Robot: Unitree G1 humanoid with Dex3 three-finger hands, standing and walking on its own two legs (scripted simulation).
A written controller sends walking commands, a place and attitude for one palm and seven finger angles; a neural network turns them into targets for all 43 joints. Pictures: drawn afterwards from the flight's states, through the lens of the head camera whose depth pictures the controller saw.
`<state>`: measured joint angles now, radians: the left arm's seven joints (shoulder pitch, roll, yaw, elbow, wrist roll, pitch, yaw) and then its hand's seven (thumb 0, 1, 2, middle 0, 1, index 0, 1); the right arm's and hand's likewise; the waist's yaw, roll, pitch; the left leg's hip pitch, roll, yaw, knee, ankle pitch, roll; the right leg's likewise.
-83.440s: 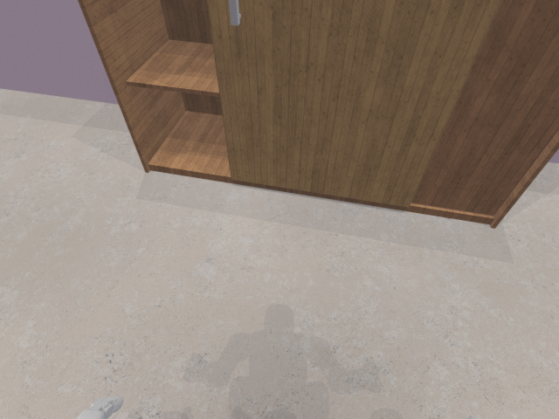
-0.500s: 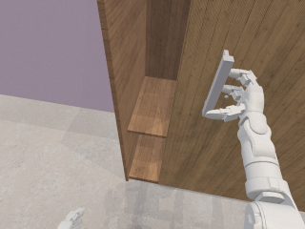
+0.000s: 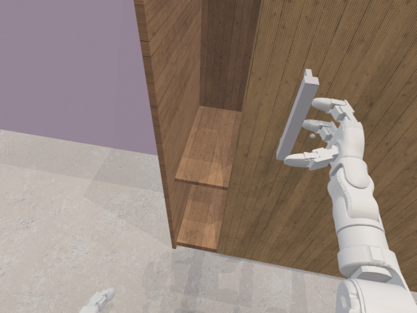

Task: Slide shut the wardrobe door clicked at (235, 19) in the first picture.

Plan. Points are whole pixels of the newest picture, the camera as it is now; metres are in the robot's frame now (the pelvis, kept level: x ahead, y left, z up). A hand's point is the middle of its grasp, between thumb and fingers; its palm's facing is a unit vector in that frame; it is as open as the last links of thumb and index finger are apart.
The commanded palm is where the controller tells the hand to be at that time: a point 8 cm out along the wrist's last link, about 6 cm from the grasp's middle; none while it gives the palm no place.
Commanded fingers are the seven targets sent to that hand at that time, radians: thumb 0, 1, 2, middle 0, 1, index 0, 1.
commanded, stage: slide the fingers in behind the handle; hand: right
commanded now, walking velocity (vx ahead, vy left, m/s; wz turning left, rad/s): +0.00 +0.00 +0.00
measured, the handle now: (293, 117) +0.48 -0.12 +0.15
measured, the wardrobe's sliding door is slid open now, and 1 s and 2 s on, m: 0.20 0.20 0.20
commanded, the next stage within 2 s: grip the handle and tug to test in 1.46 s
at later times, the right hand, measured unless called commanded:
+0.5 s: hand (299, 134) +0.42 -0.12 +0.15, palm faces +0.08 +1.00 +0.01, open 14.0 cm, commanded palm +0.39 -0.17 +0.15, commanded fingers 0.00 0.50 -0.30 0.30 1.20 0.30 1.20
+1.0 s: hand (283, 130) +0.43 -0.09 +0.15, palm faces +0.09 +1.00 +0.00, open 14.1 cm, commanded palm +0.40 -0.14 +0.15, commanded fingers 0.00 0.50 -0.30 0.30 1.20 0.30 1.20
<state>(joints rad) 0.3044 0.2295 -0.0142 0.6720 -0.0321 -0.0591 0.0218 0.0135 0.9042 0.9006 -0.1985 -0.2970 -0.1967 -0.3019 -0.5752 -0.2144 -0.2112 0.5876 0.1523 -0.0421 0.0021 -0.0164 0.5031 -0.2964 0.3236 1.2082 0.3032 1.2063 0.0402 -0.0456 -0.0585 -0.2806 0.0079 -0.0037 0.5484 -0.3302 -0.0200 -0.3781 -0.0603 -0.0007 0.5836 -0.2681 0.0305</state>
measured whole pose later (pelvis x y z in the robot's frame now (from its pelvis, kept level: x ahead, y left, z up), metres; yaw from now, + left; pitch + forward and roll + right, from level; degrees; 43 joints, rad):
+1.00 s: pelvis +0.00 +0.01 +0.00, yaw -1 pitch +4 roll +1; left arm 0.28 0.22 -0.01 0.68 -0.02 -0.07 0.02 0.01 0.90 0.90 -0.20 -0.30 -0.20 -0.30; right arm -0.62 -0.12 -0.12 0.56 0.12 -0.01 -0.12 -0.02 0.50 -0.30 0.30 1.20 0.29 1.20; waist 0.03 -0.05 -0.05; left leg -0.27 0.00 0.01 0.55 -0.34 -0.01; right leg -0.37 -0.06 0.01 0.57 -0.26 0.04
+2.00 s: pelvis +0.00 +0.00 +0.00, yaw +0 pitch +3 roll +1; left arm 0.28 0.21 -0.01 0.69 -0.02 -0.06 0.02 0.01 0.90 0.90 -0.20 -0.30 -0.20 -0.30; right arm -0.60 -0.12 -0.11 0.54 0.12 0.01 -0.12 -0.01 -0.13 -0.57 0.37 1.29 0.34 1.28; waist 0.03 -0.04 -0.04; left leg -0.26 0.01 0.00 0.54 -0.33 -0.02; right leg -0.36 -0.05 0.00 0.57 -0.26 0.03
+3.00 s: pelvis +0.04 +0.01 +0.01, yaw +2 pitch +3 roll +0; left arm 0.27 0.21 0.00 0.61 -0.02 -0.02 0.00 0.01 0.90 0.90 -0.20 -0.30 -0.20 -0.30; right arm -0.36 -0.11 -0.12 0.23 0.13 0.11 -0.11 0.00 -0.72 -0.75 0.29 1.37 0.29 1.33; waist 0.04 -0.04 -0.07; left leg -0.19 0.00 -0.03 0.48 -0.35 -0.01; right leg -0.27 -0.07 -0.03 0.50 -0.29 0.04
